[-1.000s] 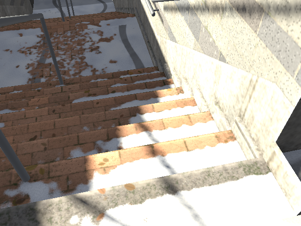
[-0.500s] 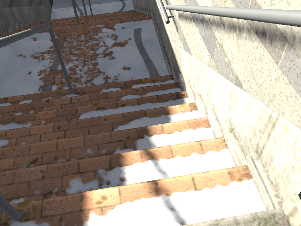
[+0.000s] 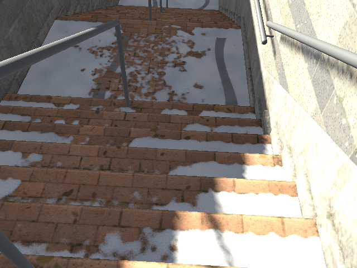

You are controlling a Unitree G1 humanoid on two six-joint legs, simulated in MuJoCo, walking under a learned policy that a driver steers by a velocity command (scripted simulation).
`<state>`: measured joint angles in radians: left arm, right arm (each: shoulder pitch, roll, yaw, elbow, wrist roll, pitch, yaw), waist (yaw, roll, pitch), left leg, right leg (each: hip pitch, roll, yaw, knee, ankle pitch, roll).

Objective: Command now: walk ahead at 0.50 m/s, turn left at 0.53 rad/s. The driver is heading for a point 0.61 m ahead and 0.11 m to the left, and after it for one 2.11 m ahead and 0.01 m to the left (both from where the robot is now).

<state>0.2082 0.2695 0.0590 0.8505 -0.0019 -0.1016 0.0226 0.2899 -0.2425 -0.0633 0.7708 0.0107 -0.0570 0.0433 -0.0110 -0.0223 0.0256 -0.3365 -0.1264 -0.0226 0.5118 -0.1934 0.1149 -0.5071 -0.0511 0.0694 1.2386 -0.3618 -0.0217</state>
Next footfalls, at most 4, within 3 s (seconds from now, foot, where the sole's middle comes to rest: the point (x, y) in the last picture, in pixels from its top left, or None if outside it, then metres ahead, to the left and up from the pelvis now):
0.48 right None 0.40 -0.15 -0.93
1.06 left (119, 264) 0.55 0.24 -0.93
1.42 right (161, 230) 0.76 0.08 -1.10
1.80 left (108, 211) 0.86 0.35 -1.10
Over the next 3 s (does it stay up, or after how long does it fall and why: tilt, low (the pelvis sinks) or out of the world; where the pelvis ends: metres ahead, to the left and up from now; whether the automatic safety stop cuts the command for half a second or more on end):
stays up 1.32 0.11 -0.66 its command is cut before an obstacle after 1.1 s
